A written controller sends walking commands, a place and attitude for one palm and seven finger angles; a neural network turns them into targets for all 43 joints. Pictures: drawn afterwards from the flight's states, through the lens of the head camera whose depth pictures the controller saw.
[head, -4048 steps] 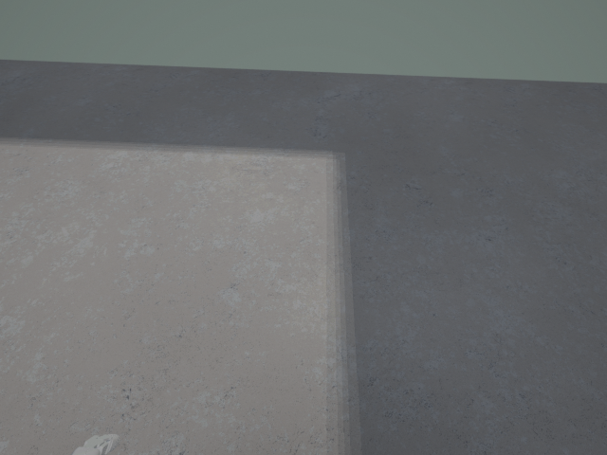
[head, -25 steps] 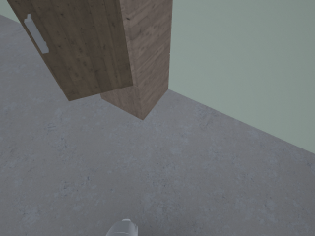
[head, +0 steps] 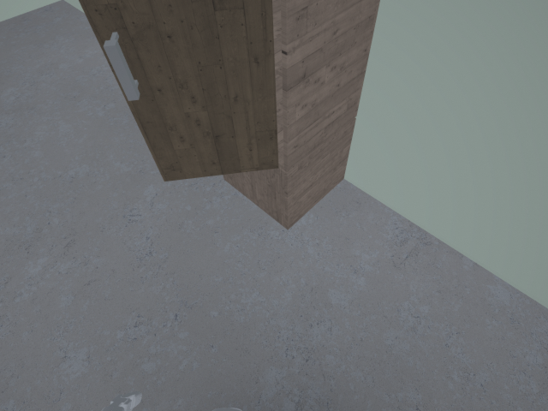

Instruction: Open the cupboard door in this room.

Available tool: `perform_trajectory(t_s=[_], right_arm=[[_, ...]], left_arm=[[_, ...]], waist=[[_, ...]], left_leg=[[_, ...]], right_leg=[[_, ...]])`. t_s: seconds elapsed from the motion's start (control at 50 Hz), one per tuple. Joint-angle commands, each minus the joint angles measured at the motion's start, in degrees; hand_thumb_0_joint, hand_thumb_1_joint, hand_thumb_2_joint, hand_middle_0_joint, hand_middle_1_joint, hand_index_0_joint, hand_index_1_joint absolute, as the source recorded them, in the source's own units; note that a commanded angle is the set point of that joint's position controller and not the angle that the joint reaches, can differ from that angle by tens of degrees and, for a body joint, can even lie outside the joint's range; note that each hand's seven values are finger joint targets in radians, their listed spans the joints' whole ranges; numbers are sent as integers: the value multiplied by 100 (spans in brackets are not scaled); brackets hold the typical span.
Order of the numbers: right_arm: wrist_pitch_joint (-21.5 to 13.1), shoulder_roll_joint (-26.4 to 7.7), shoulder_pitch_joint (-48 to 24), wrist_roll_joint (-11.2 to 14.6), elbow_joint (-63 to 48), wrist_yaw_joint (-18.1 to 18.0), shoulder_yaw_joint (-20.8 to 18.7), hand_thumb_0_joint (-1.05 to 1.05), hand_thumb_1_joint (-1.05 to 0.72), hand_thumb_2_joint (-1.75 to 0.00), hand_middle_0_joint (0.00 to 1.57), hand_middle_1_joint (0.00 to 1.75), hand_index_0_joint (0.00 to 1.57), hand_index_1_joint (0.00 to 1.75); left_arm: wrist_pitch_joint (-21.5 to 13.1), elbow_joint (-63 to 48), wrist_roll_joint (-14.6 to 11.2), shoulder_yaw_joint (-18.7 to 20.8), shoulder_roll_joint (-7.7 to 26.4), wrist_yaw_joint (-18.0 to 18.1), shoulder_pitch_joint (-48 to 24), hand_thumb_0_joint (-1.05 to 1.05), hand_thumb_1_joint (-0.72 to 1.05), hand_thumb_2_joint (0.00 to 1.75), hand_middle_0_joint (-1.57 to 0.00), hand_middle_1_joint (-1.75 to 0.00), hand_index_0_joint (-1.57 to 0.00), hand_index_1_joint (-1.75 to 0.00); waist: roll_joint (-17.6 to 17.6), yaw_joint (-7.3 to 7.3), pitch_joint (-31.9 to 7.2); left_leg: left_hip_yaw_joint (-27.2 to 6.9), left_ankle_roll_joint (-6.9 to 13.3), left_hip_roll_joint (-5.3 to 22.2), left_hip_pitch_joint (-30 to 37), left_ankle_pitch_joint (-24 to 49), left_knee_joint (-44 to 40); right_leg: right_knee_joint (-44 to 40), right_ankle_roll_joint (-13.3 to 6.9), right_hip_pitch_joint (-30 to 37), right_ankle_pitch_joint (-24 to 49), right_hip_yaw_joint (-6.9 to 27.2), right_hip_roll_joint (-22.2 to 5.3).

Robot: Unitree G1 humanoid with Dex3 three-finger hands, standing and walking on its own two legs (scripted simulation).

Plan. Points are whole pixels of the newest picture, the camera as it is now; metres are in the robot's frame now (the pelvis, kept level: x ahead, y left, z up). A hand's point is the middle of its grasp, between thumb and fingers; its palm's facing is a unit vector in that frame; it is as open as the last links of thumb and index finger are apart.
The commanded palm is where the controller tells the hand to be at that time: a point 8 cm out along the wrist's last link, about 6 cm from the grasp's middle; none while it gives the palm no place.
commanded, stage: turn to face it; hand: left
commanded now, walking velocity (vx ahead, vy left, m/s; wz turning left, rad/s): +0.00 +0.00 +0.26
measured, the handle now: (124, 66) +0.77 +0.37 +0.06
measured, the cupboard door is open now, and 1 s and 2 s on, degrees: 51 51 51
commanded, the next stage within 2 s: take the last steps up to it in 0.04 s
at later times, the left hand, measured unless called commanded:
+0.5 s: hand out of the picture +0.03 +0.18 -0.17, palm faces +0.19 -0.96 -0.19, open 7.4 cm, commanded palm none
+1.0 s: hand (195, 404) +0.15 +0.15 -0.16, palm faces +0.27 -0.95 -0.14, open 7.3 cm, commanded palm none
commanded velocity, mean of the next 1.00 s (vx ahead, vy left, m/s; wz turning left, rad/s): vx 0.19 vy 0.05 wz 0.09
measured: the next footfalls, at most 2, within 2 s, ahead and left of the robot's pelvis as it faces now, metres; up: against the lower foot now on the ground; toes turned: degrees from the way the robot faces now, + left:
left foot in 0.34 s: +0.04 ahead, +0.11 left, +0.00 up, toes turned +13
right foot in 0.62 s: +0.20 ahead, -0.11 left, +0.00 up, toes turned +1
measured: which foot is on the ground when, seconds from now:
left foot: down 0.00-0.00, up 0.02-0.32, down 0.34-0.64, up 0.66-1.00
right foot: down 0.00-0.34, up 0.36-0.60, down 0.62-1.00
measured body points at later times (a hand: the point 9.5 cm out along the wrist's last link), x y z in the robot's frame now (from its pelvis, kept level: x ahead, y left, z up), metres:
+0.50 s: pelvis +0.06 -0.01 +0.01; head +0.10 +0.00 +0.45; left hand +0.02 +0.23 -0.15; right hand +0.13 -0.23 -0.15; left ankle +0.00 +0.10 -0.73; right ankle +0.06 -0.12 -0.68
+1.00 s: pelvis +0.22 +0.01 +0.01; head +0.26 +0.02 +0.46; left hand +0.14 +0.20 -0.15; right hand +0.32 -0.21 -0.14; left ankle +0.26 +0.14 -0.72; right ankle +0.16 -0.11 -0.73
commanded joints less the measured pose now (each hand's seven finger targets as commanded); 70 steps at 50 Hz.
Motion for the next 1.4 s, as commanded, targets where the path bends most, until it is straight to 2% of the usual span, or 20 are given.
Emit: perform_trajectory(t_s=[0.0, 0.08, 0.14, 0.28, 0.32, 0.34, 0.4, 0.56, 0.58, 0.62, 0.64, 0.74, 0.86, 0.96, 0.98, 1.02, 1.1, 1.22, 1.34, 1.38], right_arm=[[22, -460, -94, 44, -548, 11, -197, 0, -90, -90, 20, 30, 20, 30], [59, -277, -103, 87, -424, 75, -99, 0, -90, -90, 20, 30, 20, 30], [-9, -202, -291, 91, -439, 90, -11, 0, -90, -90, 20, 30, 20, 30], [-244, -439, 243, 40, -168, 87, 22, 0, -90, -90, 20, 30, 20, 30], [-260, -1213, 1014, -71, 48, 26, -170, 0, -90, -90, 20, 30, 20, 30], [-217, -1216, 1262, -93, 112, 12, -153, 0, -90, -90, 20, 30, 20, 30], [-320, -825, 930, -45, 46, -60, -48, 0, -90, -90, 20, 30, 20, 30], [-355, -731, 679, 16, 226, -28, -46, 0, -90, -90, 20, 30, 20, 30], [-367, -626, 635, 50, 208, -17, -30, 0, -90, -90, 20, 30, 20, 30], [-375, -286, 533, 106, -52, 55, 14, 0, -90, -90, 20, 30, 20, 30], [-343, -421, 155, 69, -41, 48, -41, 0, -90, -90, 20, 30, 20, 30], [-281, 133, 411, 34, 266, 138, 31, 0, -90, -90, 20, 30, 20, 30], [-318, 170, -19, 73, 110, 189, 74, 0, -90, -90, 20, 30, 20, 30], [-402, -64, 212, 43, 179, 143, 70, 0, -90, -90, 20, 30, 20, 30], [-454, -284, 653, 12, 331, 92, 48, 0, -90, -90, 20, 30, 20, 30], [-408, -869, 1220, 1, 421, -64, -39, 0, -90, -90, 20, 30, 20, 30], [-305, -653, 253, 38, 295, -250, 81, 0, -90, -90, 20, 30, 20, 30], [-128, -1038, -4, -12, 90, -288, -185, 0, -90, -90, 20, 30, 20, 30], [-55, -1002, -458, 15, -118, -170, -210, 0, -90, -90, 20, 30, 20, 30], [5, -438, -189, 112, -218, -61, -153, 0, -90, -90, 20, 30, 20, 30]], left_arm=[[-86, -117, 81, 175, 1075, 71, 764, 0, 90, 90, -20, -30, -20, -30], [-97, -176, 70, 97, 738, 97, 505, 0, 90, 90, -20, -30, -20, -30], [-131, -19, 69, 122, 845, 95, 889, 0, 90, 90, -20, -30, -20, -30], [-158, 215, -23, 111, 732, -56, 741, 0, 90, 90, -20, -30, -20, -30], [-153, -1, -32, 8, 249, -165, 514, 0, 90, 90, -20, -30, -20, -30], [-156, -159, 37, -37, 254, -150, 51, 0, 90, 90, -20, -30, -20, -30], [-169, -43, 51, -21, 197, -218, -120, 0, 90, 90, -20, -30, -20, -30], [-186, 425, 50, -28, 87, -289, 803, 0, 90, 90, -20, -30, -20, -30], [-218, 568, 61, 42, 281, -261, 1274, 0, 90, 90, -20, -30, -20, -30], [-274, 807, 42, 235, 1129, -146, 2340, 0, 90, 90, -20, -30, -20, -30], [-274, 817, 23, 193, 957, -86, 2193, 0, 90, 90, -20, -30, -20, -30], [-403, 613, 46, 11, 211, -17, 1249, 0, 90, 90, -20, -30, -20, -30], [-447, 888, 11, 3, 332, -30, 1493, 0, 90, 90, -20, -30, -20, -30], [-331, 911, 2, 13, 274, -3, 1226, 0, 90, 90, -20, -30, -20, -30], [-294, 895, -7, -47, 106, 15, 1253, 0, 90, 90, -20, -30, -20, -30], [-225, 796, -70, -190, -229, 70, 1466, 0, 90, 90, -20, -30, -20, -30], [22, 951, -74, -159, -88, 96, 1248, 0, 90, 90, -20, -30, -20, -30], [235, 410, 15, 38, 116, 15, 894, 0, 90, 90, -20, -30, -20, -30], [197, 216, 39, 84, 255, -7, 1152, 0, 90, 90, -20, -30, -20, -30], [104, 73, 126, 132, 958, 22, 814, 0, 90, 90, -20, -30, -20, -30]], waist=[[-1674, 282, -572], [-1226, 76, -373], [-1107, 261, -511], [-683, -60, -413], [1409, -395, -541], [1292, -592, -288], [884, -272, 284], [198, 277, -7], [-234, 488, -130], [-2087, 884, -501], [-2024, 862, -132], [-795, 148, -98], [-841, 263, -170], [-739, -32, -46], [-153, -203, -353], [1126, -240, -1049], [924, 14, -692], [492, 22, -725], [396, 339, -765], [-1667, 137, -596]], left_leg=[[92, 41, 40, -922, -1968, 2687], [398, -105, 274, -888, -1372, 2703], [676, -135, 248, -632, -1299, 1538], [981, 58, 254, 1292, -171, -976], [-1207, 961, 1994, 2664, -148, -1478], [-1825, 1419, 2382, 2293, -759, -1945], [-1202, 1314, 1992, 1538, -416, -2110], [269, 745, 1165, 337, -521, -1244], [561, 554, 811, -125, -778, -558], [1077, 212, 82, -1588, -2269, 2422], [471, 226, 400, -1738, -1917, 3223], [614, 22, 765, -969, -430, 2367], [991, -15, 505, -757, 66, 789], [1117, 92, 347, 604, 641, -424], [840, 183, 578, 1478, 1552, -731], [-761, 1135, 2325, 2184, 4588, -838], [-268, 1079, 2104, 1421, 5283, -1048], [-123, 1248, 2329, 1165, 4314, -1068], [326, 652, 1715, 405, 2226, -573], [1152, -12, 321, -176, -1096, 783]], right_leg=[[-1573, -1175, 673, 1831, 1872, -2197], [-1084, -949, 983, 3594, 462, -1518], [-997, -955, 1557, 4069, 446, -1521], [-933, -547, 493, 747, 217, -1239], [978, -26, -1469, -1122, -811, -236], [1949, -57, -1886, -1853, -602, -126], [2632, -112, -2113, -960, -53, -468], [-99, -50, 706, 212, -777, 18], [-490, -145, 1458, 45, -380, -177], [-2208, -1151, 2496, -1171, 2863, -2392], [-2382, -1302, 1839, -1353, 3056, -2354], [-2159, -984, 756, 1270, 560, -1611], [-1812, -934, 1406, 2780, 49, -1420], [-1222, -622, 746, 2141, -238, -1199], [-413, -419, 405, 2037, -388, -868], [1296, 11, -308, -1681, -648, -93], [1483, 62, -113, -1597, 1, -315], [1695, -83, -368, -1291, -35, -40], [-295, -152, 774, 612, -191, -23], [-1509, -791, 647, 2149, 1490, -1546]])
